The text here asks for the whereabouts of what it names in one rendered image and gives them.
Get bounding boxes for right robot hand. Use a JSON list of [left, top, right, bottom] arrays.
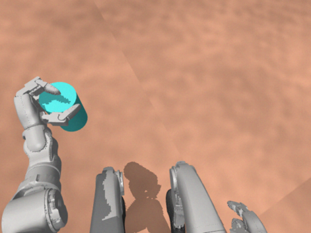
[[227, 201, 267, 233]]

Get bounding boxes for can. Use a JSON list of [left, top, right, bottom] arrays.
[[39, 82, 87, 132]]

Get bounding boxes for right robot foot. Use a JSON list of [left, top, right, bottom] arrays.
[[166, 189, 185, 233]]

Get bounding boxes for left robot hand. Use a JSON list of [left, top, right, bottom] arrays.
[[14, 76, 81, 130]]

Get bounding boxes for left robot arm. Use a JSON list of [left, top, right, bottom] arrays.
[[1, 125, 68, 233]]

